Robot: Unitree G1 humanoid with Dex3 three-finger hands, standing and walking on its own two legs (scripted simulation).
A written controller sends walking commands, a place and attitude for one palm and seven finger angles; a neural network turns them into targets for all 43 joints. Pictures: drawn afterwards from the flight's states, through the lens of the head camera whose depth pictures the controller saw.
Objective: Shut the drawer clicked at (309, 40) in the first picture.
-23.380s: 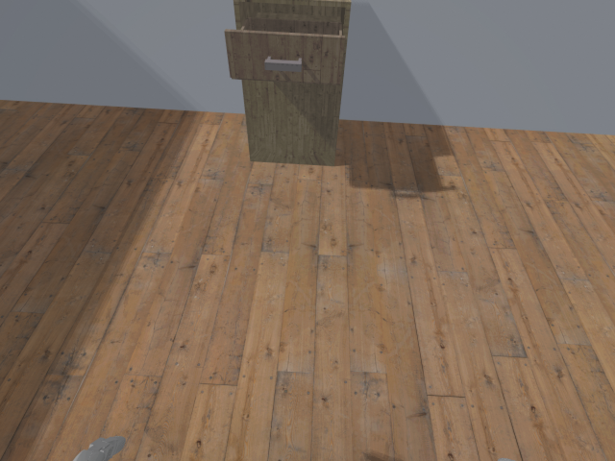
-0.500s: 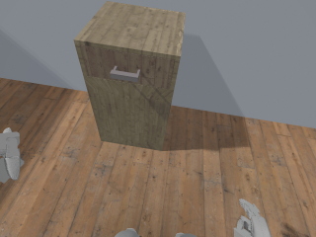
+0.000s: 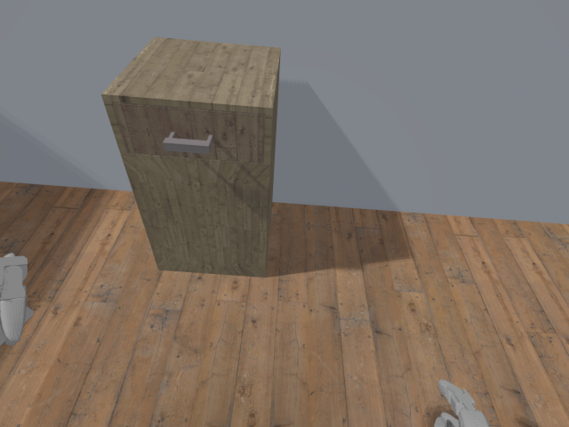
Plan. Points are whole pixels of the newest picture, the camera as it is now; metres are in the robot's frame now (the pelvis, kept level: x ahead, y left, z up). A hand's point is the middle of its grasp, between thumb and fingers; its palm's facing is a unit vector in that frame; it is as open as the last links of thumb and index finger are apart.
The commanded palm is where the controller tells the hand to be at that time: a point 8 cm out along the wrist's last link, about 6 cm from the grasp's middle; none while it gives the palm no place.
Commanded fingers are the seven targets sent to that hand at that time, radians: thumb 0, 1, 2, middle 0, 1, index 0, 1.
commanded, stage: stop stepping back and stand still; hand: left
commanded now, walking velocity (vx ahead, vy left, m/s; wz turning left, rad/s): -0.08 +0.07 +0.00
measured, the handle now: (189, 141) +0.85 +0.29 -0.07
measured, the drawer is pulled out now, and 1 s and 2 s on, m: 0.00 0.00 0.00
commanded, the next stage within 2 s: let the arm hang, fingers relaxed in 0.88 s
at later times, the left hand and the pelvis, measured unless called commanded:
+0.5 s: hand out of the picture +0.11 +0.27 +0.19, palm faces +0.36 -0.83 -0.44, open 3.3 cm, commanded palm +0.07 +0.31 +0.19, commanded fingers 0.00 0.90 0.90 -1.40 -1.60 -1.40 -1.60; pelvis -0.06 +0.03 +0.01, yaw +0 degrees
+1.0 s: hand out of the picture +0.13 +0.29 +0.17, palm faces +0.39 -0.80 -0.46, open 3.2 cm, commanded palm none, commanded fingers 0.00 0.90 0.90 -1.32 -1.51 -1.32 -1.51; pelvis -0.04 +0.04 +0.01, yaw +3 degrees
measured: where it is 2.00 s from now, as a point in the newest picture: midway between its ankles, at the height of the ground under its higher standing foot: outside the picture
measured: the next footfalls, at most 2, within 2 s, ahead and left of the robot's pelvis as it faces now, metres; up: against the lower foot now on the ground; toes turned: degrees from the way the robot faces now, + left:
left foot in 0.60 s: +0.04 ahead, +0.17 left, +0.00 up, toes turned +5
right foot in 0.74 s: -0.02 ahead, -0.06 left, +0.00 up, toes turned +0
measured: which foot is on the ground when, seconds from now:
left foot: down 0.00-0.42, up 0.44-0.58, down 0.60-1.00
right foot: down 0.00-0.62, up 0.64-0.72, down 0.74-1.00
